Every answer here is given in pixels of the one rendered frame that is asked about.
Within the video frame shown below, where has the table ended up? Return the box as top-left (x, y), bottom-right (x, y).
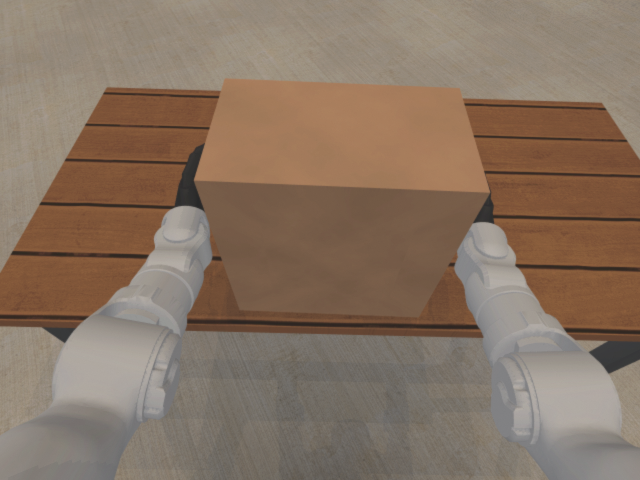
top-left (0, 87), bottom-right (640, 374)

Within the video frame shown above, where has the robot right upper arm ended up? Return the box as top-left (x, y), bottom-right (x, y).
top-left (491, 351), bottom-right (640, 480)

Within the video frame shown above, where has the left robot forearm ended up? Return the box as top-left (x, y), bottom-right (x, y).
top-left (52, 206), bottom-right (212, 399)

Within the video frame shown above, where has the robot right hand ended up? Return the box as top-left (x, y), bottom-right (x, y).
top-left (473, 172), bottom-right (494, 224)

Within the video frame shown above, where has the robot left upper arm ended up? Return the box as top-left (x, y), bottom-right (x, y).
top-left (0, 314), bottom-right (182, 480)

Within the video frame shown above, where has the carton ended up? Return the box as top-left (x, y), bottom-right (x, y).
top-left (194, 78), bottom-right (490, 318)

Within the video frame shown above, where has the right robot forearm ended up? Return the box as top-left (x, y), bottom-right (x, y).
top-left (454, 222), bottom-right (622, 432)

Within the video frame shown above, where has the robot left hand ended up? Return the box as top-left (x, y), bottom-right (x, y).
top-left (174, 143), bottom-right (205, 212)

